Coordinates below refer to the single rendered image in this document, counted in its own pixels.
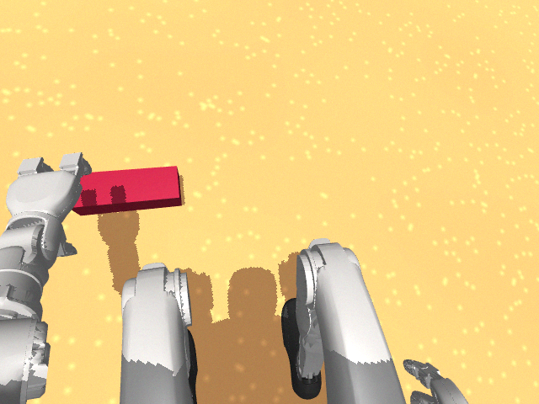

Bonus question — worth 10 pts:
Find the left robot arm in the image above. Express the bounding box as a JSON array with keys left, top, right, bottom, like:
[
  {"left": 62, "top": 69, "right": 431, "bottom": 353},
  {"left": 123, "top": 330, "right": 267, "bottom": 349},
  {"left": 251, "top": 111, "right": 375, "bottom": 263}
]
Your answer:
[{"left": 0, "top": 211, "right": 63, "bottom": 404}]

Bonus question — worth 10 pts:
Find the right robot hand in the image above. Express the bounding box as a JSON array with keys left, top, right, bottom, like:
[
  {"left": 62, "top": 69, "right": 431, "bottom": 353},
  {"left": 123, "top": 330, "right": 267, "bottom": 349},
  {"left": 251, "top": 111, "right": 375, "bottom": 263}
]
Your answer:
[{"left": 403, "top": 359, "right": 469, "bottom": 404}]

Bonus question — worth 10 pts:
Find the left robot hand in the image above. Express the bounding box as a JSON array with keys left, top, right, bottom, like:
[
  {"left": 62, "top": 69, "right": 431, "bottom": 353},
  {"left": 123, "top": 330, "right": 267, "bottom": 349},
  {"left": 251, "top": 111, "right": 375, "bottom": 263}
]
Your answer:
[{"left": 6, "top": 152, "right": 92, "bottom": 257}]

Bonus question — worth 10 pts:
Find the carton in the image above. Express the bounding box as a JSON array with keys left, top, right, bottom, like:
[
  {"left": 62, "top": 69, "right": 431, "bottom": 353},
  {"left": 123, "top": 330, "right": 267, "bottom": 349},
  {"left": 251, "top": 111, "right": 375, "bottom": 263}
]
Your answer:
[{"left": 72, "top": 166, "right": 182, "bottom": 215}]

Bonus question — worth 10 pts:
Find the right robot foot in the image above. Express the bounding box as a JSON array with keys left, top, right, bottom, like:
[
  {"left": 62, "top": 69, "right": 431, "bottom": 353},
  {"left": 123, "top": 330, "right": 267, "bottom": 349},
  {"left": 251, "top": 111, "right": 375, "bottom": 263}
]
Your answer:
[{"left": 281, "top": 298, "right": 322, "bottom": 400}]

